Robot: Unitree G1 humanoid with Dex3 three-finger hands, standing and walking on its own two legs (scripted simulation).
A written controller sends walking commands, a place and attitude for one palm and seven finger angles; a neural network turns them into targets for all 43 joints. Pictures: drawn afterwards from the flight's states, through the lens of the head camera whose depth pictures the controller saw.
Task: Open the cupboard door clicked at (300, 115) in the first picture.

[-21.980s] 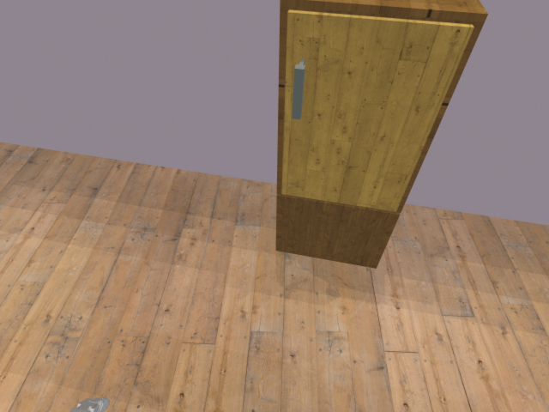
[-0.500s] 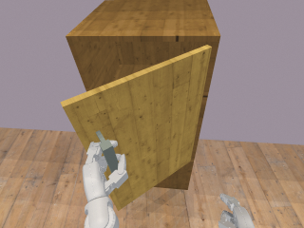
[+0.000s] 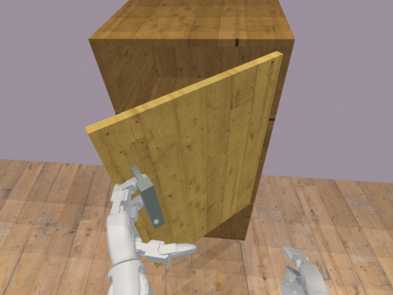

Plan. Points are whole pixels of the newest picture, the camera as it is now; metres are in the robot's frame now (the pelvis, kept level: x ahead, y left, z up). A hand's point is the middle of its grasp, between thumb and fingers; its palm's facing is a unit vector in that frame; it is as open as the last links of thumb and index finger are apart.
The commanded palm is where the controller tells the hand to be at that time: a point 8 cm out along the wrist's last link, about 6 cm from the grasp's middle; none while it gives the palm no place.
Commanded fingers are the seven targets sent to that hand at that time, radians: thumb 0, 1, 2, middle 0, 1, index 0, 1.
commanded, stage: open thumb and fingers to let go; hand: left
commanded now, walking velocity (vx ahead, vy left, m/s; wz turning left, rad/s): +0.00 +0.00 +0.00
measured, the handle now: (146, 197) +0.29 +0.12 +0.08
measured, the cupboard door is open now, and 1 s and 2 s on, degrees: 40 42 42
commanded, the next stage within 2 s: slide the hand sideways off the handle in 0.12 s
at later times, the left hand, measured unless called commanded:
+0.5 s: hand (156, 245) +0.19 +0.08 +0.09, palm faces -0.14 -0.99 +0.05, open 16.4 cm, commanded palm +0.18 +0.13 +0.09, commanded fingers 0.00 -0.50 0.30 -0.15 -0.30 -0.15 -0.30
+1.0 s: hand (135, 256) +0.18 +0.11 +0.08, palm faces -0.08 -1.00 +0.01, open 16.1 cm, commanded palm +0.14 +0.17 +0.09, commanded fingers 0.00 -0.50 0.30 -0.15 -0.30 -0.15 -0.30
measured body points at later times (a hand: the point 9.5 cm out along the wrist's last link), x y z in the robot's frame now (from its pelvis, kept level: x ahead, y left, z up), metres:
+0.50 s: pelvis -0.01 +0.03 -0.01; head +0.00 +0.01 +0.44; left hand +0.20 +0.13 +0.09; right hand +0.16 -0.19 -0.08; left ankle +0.03 +0.13 -0.70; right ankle -0.03 -0.05 -0.70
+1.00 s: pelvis -0.01 +0.04 -0.02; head +0.01 +0.02 +0.43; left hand +0.17 +0.17 +0.09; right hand +0.17 -0.18 -0.08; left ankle +0.03 +0.13 -0.70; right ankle -0.03 -0.05 -0.70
